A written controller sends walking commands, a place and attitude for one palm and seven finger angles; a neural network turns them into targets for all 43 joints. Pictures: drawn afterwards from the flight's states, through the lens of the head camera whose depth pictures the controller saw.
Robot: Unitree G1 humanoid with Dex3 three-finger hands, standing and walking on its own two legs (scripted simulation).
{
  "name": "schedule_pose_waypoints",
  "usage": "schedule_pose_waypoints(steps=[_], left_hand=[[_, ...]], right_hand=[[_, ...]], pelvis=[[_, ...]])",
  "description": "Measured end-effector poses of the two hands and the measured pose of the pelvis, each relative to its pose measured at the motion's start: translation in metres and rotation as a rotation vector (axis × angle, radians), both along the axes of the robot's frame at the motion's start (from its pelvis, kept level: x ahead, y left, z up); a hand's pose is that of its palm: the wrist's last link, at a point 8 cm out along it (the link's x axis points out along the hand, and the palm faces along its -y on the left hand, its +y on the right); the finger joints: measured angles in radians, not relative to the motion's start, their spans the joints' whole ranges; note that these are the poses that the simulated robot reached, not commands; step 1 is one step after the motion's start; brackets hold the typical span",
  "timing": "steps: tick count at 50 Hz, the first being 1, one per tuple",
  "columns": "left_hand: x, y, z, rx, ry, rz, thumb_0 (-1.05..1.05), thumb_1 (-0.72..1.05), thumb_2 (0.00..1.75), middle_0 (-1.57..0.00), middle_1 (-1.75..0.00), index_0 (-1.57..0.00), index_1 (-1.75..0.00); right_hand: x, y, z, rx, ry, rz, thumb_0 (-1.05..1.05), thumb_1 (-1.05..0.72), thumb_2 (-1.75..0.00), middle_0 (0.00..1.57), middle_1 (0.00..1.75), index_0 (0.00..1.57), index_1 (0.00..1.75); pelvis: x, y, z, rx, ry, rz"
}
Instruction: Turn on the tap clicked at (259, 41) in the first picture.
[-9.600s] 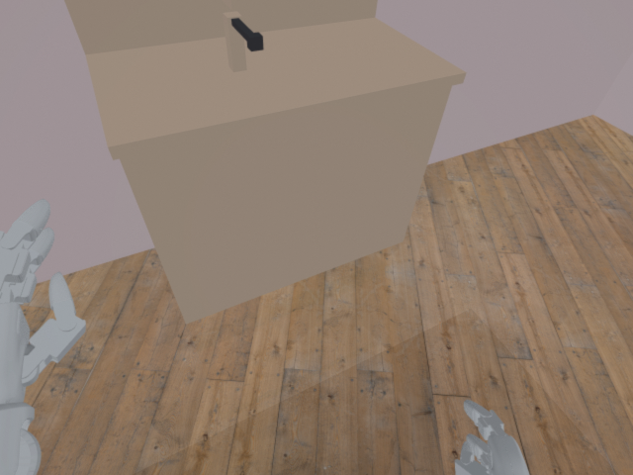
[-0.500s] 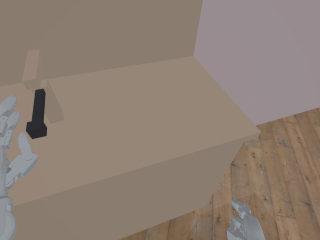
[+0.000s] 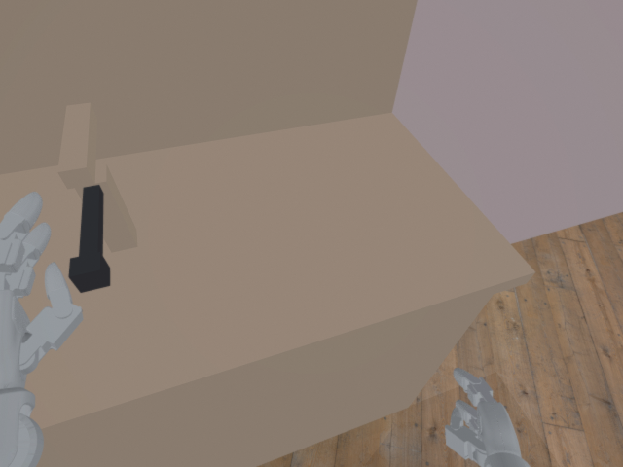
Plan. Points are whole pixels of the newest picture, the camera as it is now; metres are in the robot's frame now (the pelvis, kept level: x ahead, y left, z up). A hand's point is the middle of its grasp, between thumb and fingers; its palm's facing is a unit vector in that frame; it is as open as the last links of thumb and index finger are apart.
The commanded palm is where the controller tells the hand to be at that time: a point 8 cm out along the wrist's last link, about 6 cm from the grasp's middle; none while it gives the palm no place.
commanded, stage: look again from close up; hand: left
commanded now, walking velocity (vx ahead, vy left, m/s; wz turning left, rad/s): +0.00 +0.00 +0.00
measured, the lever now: (90, 272) +0.26 +0.26 +0.15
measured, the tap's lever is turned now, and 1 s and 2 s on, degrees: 0 5 5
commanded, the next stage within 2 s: shuffle to correct the standing spot in 0.30 s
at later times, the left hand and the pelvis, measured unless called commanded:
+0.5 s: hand (75, 302) +0.22 +0.26 +0.16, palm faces +0.41 -0.82 -0.40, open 7.4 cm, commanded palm +0.16 +0.27 +0.17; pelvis +0.00 -0.01 +0.00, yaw +0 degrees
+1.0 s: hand (121, 363) +0.17 +0.19 +0.16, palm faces +0.35 -0.85 -0.38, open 7.4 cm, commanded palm +0.11 +0.23 +0.17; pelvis -0.05 -0.05 -0.02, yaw +0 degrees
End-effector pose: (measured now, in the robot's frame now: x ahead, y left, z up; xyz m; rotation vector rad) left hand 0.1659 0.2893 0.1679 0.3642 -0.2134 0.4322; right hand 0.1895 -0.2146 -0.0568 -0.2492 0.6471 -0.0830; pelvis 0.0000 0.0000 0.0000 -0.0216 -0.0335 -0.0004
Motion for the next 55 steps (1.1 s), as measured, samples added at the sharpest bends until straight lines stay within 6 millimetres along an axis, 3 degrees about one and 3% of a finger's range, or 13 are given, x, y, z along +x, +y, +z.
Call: schedule_pose_waypoints(steps=[3,5,9,11,16,18,22,27,35,41,48,55], left_hand=[[0.001,-0.002,0.002,-0.01,-0.022,0.004,0.01,0.89,0.9,-0.21,-0.3,-0.21,-0.3],[0.011,0.011,0.017,0.134,-0.069,0.002,0.01,0.89,0.9,-0.22,-0.31,-0.21,-0.3],[0.026,0.036,0.027,0.135,-0.15,0.063,0.01,0.89,0.9,-0.21,-0.3,-0.21,-0.3],[0.028,0.025,0.021,0.108,-0.131,0.031,0.01,0.89,0.9,-0.21,-0.3,-0.2,-0.3],[0.018,-0.023,0.004,0.089,-0.035,-0.146,-0.01,0.92,0.91,-0.21,-0.3,-0.2,-0.3],[0.014,-0.024,0.004,0.119,-0.015,-0.167,-0.01,0.92,0.91,-0.21,-0.3,-0.21,-0.3],[0.011,-0.004,0.004,0.154,-0.009,-0.11,-0.01,0.9,0.9,-0.21,-0.31,-0.21,-0.3],[0.012,0.005,0.004,0.111,-0.047,-0.03,-0.02,0.88,0.9,-0.21,-0.31,-0.21,-0.3],[0.014,-0.023,0.002,0.087,-0.065,-0.099,0.0,0.91,0.91,-0.21,-0.3,-0.2,-0.3],[-0.004,-0.043,0.006,0.17,-0.031,-0.156,0.01,0.9,0.9,-0.21,-0.3,-0.21,-0.3],[-0.034,-0.057,0.005,0.148,-0.024,-0.125,0.01,0.89,0.9,-0.22,-0.31,-0.21,-0.3],[-0.039,-0.055,0.0,0.102,-0.048,-0.11,0.02,0.88,0.9,-0.22,-0.31,-0.21,-0.3]], right_hand=[[0.0,0.001,0.0,-0.001,0.002,0.007,0.01,-0.9,-0.9,0.2,0.3,0.2,0.3],[-0.004,0.002,-0.003,-0.018,0.011,0.048,0.01,-0.9,-0.9,0.2,0.3,0.2,0.3],[-0.015,0.002,-0.01,0.016,0.038,0.061,0.01,-0.9,-0.9,0.2,0.3,0.2,0.3],[-0.022,0.0,-0.012,0.042,0.028,0.043,0.01,-0.9,-0.9,0.2,0.3,0.21,0.3],[-0.038,-0.006,-0.022,0.065,0.045,-0.013,0.01,-0.9,-0.9,0.2,0.3,0.2,0.3],[-0.043,-0.008,-0.024,0.056,0.072,-0.032,0.01,-0.9,-0.9,0.2,0.3,0.2,0.3],[-0.047,-0.012,-0.025,0.029,0.108,-0.04,0.01,-0.9,-0.9,0.2,0.3,0.2,0.3],[-0.038,-0.017,-0.021,0.003,0.103,-0.009,0.01,-0.9,-0.9,0.2,0.3,0.2,0.3],[-0.008,-0.017,-0.007,0.022,-0.004,0.037,0.01,-0.9,-0.9,0.2,0.3,0.2,0.3],[-0.005,-0.021,-0.007,0.053,-0.049,0.068,0.01,-0.9,-0.9,0.2,0.3,0.2,0.3],[-0.036,-0.044,-0.02,0.03,0.002,0.047,0.01,-0.9,-0.9,0.2,0.3,0.21,0.3],[-0.085,-0.069,-0.022,-0.036,0.094,-0.03,0.01,-0.9,-0.9,0.2,0.3,0.2,0.3]], pelvis=[[-0.001,-0.001,0.0,0.001,-0.003,0.001],[-0.005,-0.005,-0.002,-0.003,0.01,0.018],[-0.012,-0.008,-0.004,0.004,0.009,0.005],[-0.013,-0.005,-0.005,0.004,0.008,-0.006],[-0.009,0.001,-0.005,0.006,0.01,-0.017],[-0.007,0.0,-0.005,0.007,0.011,-0.014],[-0.003,-0.005,-0.004,0.007,0.012,-0.005],[-0.001,-0.008,-0.003,0.005,0.01,0.002],[-0.011,-0.018,-0.006,0.007,0.015,-0.007],[-0.028,-0.036,-0.011,0.007,0.019,-0.011],[-0.045,-0.051,-0.016,0.002,0.027,-0.009],[-0.053,-0.055,-0.013,0.015,0.029,0.011]])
